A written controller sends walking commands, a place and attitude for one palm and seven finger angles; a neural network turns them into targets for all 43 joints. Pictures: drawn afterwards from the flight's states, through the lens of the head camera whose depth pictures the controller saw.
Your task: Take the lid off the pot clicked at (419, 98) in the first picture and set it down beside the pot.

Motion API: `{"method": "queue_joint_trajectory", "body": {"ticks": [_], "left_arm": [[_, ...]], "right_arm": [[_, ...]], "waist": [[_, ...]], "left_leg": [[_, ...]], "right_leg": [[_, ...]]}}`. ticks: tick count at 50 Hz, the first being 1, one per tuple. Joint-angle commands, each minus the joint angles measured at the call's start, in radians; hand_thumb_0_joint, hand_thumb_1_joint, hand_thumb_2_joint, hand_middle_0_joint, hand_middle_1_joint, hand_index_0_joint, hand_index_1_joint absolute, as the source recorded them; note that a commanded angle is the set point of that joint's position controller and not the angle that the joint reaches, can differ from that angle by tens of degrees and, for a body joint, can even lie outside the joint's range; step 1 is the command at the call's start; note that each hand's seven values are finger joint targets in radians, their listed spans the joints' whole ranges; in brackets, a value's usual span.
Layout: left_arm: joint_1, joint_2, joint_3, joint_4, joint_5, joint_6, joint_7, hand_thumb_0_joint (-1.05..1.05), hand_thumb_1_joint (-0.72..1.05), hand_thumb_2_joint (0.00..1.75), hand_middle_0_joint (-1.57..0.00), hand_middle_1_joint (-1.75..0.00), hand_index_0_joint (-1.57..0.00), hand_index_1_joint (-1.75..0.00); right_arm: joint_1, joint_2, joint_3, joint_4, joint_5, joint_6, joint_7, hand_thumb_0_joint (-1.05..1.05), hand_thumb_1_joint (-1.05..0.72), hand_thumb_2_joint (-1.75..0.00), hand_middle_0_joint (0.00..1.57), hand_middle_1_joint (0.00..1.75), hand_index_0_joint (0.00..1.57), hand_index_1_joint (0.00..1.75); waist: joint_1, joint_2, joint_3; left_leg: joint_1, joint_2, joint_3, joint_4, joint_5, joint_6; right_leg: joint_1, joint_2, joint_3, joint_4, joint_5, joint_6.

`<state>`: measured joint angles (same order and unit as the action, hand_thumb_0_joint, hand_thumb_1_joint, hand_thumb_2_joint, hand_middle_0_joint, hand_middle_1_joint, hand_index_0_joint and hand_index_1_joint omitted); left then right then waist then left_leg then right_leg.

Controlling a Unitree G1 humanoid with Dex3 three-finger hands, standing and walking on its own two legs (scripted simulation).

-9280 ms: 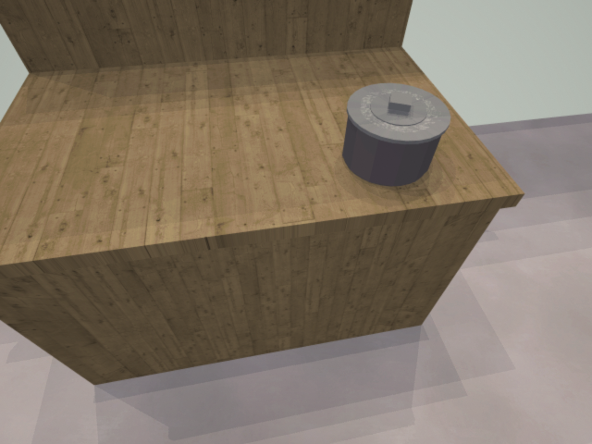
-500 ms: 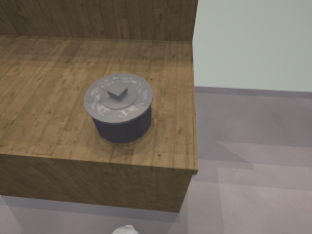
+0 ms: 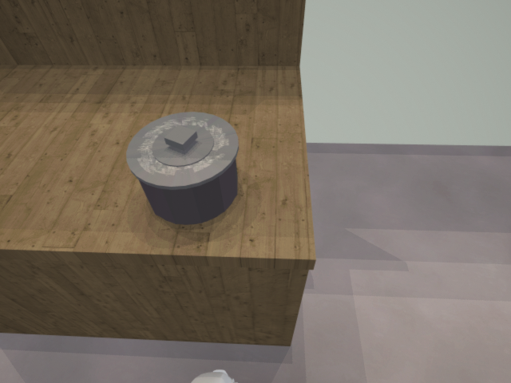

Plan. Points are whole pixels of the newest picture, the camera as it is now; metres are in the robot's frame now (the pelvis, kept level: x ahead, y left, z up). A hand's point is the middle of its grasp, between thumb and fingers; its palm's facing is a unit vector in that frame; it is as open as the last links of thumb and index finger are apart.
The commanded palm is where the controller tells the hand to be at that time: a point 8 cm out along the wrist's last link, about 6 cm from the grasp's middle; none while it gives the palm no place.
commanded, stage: come to a stop and stand still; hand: left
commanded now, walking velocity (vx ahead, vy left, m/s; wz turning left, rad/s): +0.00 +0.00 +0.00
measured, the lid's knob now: (181, 137) +0.50 +0.16 +0.11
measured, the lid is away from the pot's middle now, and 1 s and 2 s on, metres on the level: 0.00 0.00 0.00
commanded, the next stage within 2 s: look again from close up in 1.12 s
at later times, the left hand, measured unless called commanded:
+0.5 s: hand out of the picture +0.01 +0.14 -0.16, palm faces +0.01 -0.98 -0.19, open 7.4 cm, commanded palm none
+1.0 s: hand out of the picture +0.06 +0.14 -0.15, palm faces +0.02 -0.98 -0.21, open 7.4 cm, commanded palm none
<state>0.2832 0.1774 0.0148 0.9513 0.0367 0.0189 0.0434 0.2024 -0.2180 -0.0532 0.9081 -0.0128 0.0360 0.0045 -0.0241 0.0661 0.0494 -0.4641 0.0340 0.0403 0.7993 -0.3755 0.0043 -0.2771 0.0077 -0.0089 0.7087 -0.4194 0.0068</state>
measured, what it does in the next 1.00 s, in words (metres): shifts its weight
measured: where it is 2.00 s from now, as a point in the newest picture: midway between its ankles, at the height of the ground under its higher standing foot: outside the picture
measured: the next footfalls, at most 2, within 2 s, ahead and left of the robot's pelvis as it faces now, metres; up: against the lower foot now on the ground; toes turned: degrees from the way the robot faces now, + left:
none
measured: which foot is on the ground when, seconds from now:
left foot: down 0.00-1.00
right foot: down 0.00-1.00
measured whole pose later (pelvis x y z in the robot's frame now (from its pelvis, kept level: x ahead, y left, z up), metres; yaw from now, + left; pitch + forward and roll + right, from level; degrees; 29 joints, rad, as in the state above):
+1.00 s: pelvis +0.05 -0.03 +0.02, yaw +0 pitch +0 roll +1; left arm 0.31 0.17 0.00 1.07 0.02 -0.02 0.05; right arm 0.23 -0.16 0.01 1.11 0.00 -0.03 -0.02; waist 0.00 -0.03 0.01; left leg -0.23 0.01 0.05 0.47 -0.24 -0.01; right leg -0.07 0.03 -0.01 0.44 -0.37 -0.05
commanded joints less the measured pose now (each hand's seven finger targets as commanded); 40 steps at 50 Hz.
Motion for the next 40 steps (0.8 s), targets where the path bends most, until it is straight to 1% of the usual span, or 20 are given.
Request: {"method": "queue_joint_trajectory", "body": {"ticks": [1,2,3,4,5,6,8,10,11,13,15,17,20,21,25,26,29,32,35,40], "left_arm": [[-0.042,0.122,0.028,-0.095,-0.014,-0.019,0.011,0.00,0.90,0.90,-0.20,-0.30,-0.20,-0.30],[0.009,0.087,0.020,-0.096,-0.022,-0.004,0.008,0.00,0.90,0.90,-0.20,-0.30,-0.20,-0.30],[0.044,0.092,0.017,-0.068,-0.019,0.008,0.007,0.00,0.90,0.90,-0.20,-0.30,-0.20,-0.30],[0.074,0.100,0.018,-0.054,-0.017,0.010,0.001,0.00,0.90,0.90,-0.20,-0.30,-0.20,-0.30],[0.106,0.086,0.017,-0.035,-0.017,0.005,-0.004,0.00,0.90,0.90,-0.20,-0.30,-0.20,-0.30],[0.132,0.080,0.015,-0.020,-0.017,-0.003,-0.011,0.00,0.90,0.90,-0.20,-0.30,-0.20,-0.30],[0.146,0.086,0.009,-0.016,-0.014,-0.018,-0.006,0.00,0.90,0.90,-0.20,-0.30,-0.20,-0.30],[0.082,0.123,0.010,-0.033,-0.015,-0.033,-0.007,0.00,0.90,0.90,-0.20,-0.30,-0.20,-0.30],[0.033,0.139,0.012,-0.043,-0.017,-0.035,-0.009,0.00,0.90,0.90,-0.20,-0.30,-0.20,-0.30],[-0.005,0.136,0.013,-0.057,-0.019,-0.041,-0.008,0.00,0.90,0.90,-0.20,-0.30,-0.20,-0.30],[0.020,0.114,0.007,-0.040,-0.022,-0.047,-0.008,0.00,0.90,0.90,-0.20,-0.30,-0.20,-0.30],[0.044,0.098,0.005,-0.020,-0.023,-0.043,-0.008,0.00,0.90,0.90,-0.20,-0.30,-0.20,-0.30],[0.081,0.092,0.002,0.012,-0.021,-0.044,-0.006,0.00,0.90,0.90,-0.20,-0.30,-0.20,-0.30],[0.086,0.092,0.002,0.021,-0.023,-0.043,-0.010,0.00,0.90,0.90,-0.20,-0.30,-0.20,-0.30],[0.107,0.078,-0.002,0.051,-0.023,-0.053,-0.004,0.00,0.90,0.90,-0.20,-0.30,-0.20,-0.30],[0.110,0.080,0.000,0.058,-0.025,-0.052,-0.006,0.00,0.90,0.90,-0.20,-0.30,-0.20,-0.30],[0.119,0.072,-0.003,0.077,-0.022,-0.055,-0.002,0.00,0.90,0.90,-0.20,-0.30,-0.20,-0.30],[0.117,0.073,-0.003,0.086,-0.023,-0.055,-0.001,0.00,0.90,0.90,-0.20,-0.30,-0.20,-0.30],[0.117,0.070,-0.003,0.092,-0.021,-0.057,0.002,0.00,0.90,0.90,-0.20,-0.30,-0.20,-0.30],[0.115,0.076,-0.002,0.098,-0.021,-0.057,0.004,0.00,0.90,0.90,-0.20,-0.30,-0.20,-0.30]], "right_arm": [[0.116,-0.051,0.005,-0.038,-0.003,-0.042,-0.008,0.00,-0.90,-0.90,0.20,0.30,0.20,0.30],[0.109,-0.093,0.000,-0.046,-0.016,-0.038,-0.008,0.00,-0.90,-0.90,0.20,0.30,0.20,0.30],[0.096,-0.101,-0.002,-0.038,-0.019,-0.034,-0.010,0.00,-0.90,-0.90,0.20,0.30,0.20,0.30],[0.046,-0.103,-0.001,-0.041,-0.014,-0.031,-0.011,0.00,-0.90,-0.90,0.20,0.30,0.20,0.30],[0.009,-0.109,-0.003,-0.043,-0.012,-0.030,-0.013,0.00,-0.90,-0.90,0.20,0.30,0.20,0.30],[0.001,-0.102,0.001,-0.041,-0.012,-0.036,-0.014,0.00,-0.90,-0.90,0.20,0.30,0.20,0.30],[0.026,-0.068,0.006,-0.025,-0.008,-0.037,-0.014,0.00,-0.90,-0.90,0.20,0.30,0.20,0.30],[0.074,-0.029,0.008,-0.011,-0.005,-0.027,-0.011,0.00,-0.90,-0.90,0.20,0.30,0.20,0.30],[0.106,-0.015,0.009,0.003,-0.004,-0.024,-0.011,0.00,-0.90,-0.90,0.20,0.30,0.20,0.30],[0.160,0.001,0.017,0.035,-0.006,-0.031,-0.009,0.00,-0.90,-0.90,0.20,0.30,0.20,0.30],[0.169,-0.002,0.023,0.053,-0.002,-0.044,-0.013,0.00,-0.90,-0.90,0.20,0.30,0.20,0.30],[0.154,-0.019,0.023,0.060,-0.001,-0.050,-0.018,0.00,-0.90,-0.90,0.20,0.30,0.20,0.30],[0.143,-0.009,0.029,0.082,0.001,-0.050,-0.018,0.00,-0.90,-0.90,0.20,0.30,0.20,0.30],[0.145,-0.003,0.030,0.089,0.002,-0.052,-0.020,0.00,-0.90,-0.90,0.20,0.30,0.20,0.30],[0.157,-0.009,0.036,0.116,0.005,-0.067,-0.025,0.00,-0.90,-0.90,0.20,0.30,0.20,0.30],[0.153,-0.007,0.036,0.124,0.007,-0.071,-0.027,0.00,-0.90,-0.90,0.20,0.30,0.20,0.30],[0.142,-0.012,0.038,0.138,0.008,-0.072,-0.029,0.00,-0.90,-0.90,0.20,0.30,0.20,0.30],[0.130,-0.015,0.037,0.150,0.008,-0.074,-0.031,0.00,-0.90,-0.90,0.20,0.30,0.20,0.30],[0.125,-0.019,0.038,0.161,0.010,-0.074,-0.033,0.00,-0.90,-0.90,0.20,0.30,0.20,0.30],[0.107,-0.023,0.040,0.167,0.010,-0.074,-0.035,0.00,-0.90,-0.90,0.20,0.30,0.20,0.30]], "waist": [[-0.028,0.026,-0.002],[-0.002,0.229,0.073],[0.008,0.266,0.087],[0.044,0.156,0.097],[0.071,0.043,0.065],[0.088,0.026,0.018],[0.074,-0.006,-0.003],[0.025,-0.202,0.017],[0.001,-0.260,0.023],[-0.024,-0.183,0.008],[-0.015,-0.128,-0.004],[0.003,-0.065,0.032],[0.015,-0.087,0.062],[0.017,-0.061,0.063],[0.020,-0.069,0.000],[0.026,-0.047,-0.003],[0.026,-0.072,-0.003],[0.027,-0.049,-0.009],[0.024,-0.086,-0.030],[0.027,-0.081,-0.026]], "left_leg": [[0.281,0.058,-0.097,-0.315,0.151,0.027],[0.150,0.174,-0.285,-0.454,0.006,0.090],[-0.023,0.213,-0.401,-0.583,-0.220,0.135],[-0.104,0.195,-0.379,-0.596,-0.294,0.148],[-0.129,0.168,-0.318,-0.560,-0.272,0.138],[-0.085,0.146,-0.272,-0.536,-0.236,0.119],[-0.039,0.079,-0.180,-0.442,-0.221,0.074],[0.066,-0.005,-0.051,-0.243,-0.055,0.018],[0.148,-0.015,-0.026,-0.193,0.013,0.009],[0.216,-0.009,-0.031,-0.197,0.082,0.008],[0.233,0.016,-0.053,-0.272,0.112,0.015],[0.198,0.045,-0.094,-0.334,0.074,0.025],[0.170,0.043,-0.085,-0.343,0.060,0.020],[0.189,0.047,-0.089,-0.364,0.074,0.024],[0.227,0.059,-0.090,-0.352,0.209,0.030],[0.243,0.067,-0.091,-0.369,0.240,0.034],[0.252,0.068,-0.088,-0.355,0.276,0.033],[0.278,0.071,-0.086,-0.355,0.325,0.034],[0.297,0.071,-0.078,-0.350,0.369,0.032],[0.314,0.071,-0.076,-0.353,0.409,0.032]], "right_leg": [[-0.194,-0.090,0.079,-0.087,0.124,-0.075],[-0.202,0.001,-0.005,-0.023,-0.128,-0.033],[-0.089,0.023,-0.029,0.072,-0.163,-0.028],[-0.035,0.006,-0.013,0.111,-0.110,-0.037],[0.023,-0.001,-0.009,0.075,-0.036,-0.035],[0.048,-0.005,-0.005,-0.015,0.000,-0.034],[0.049,-0.047,0.069,-0.222,-0.029,-0.051],[-0.102,-0.154,0.263,-0.404,-0.229,-0.108],[-0.170,-0.193,0.287,-0.453,-0.231,-0.133],[-0.185,-0.171,0.238,-0.422,-0.118,-0.125],[-0.133,-0.126,0.171,-0.359,0.004,-0.097],[-0.110,-0.093,0.141,-0.338,0.013,-0.080],[-0.086,-0.099,0.151,-0.369,-0.005,-0.078],[-0.087,-0.094,0.144,-0.368,0.016,-0.075],[0.002,-0.092,0.124,-0.336,0.202,-0.067],[0.012,-0.089,0.111,-0.327,0.239,-0.063],[0.031,-0.093,0.107,-0.329,0.291,-0.058],[0.042,-0.095,0.102,-0.326,0.337,-0.055],[0.070,-0.101,0.099,-0.326,0.403,-0.052],[0.087,-0.107,0.096,-0.334,0.453,-0.046]]}}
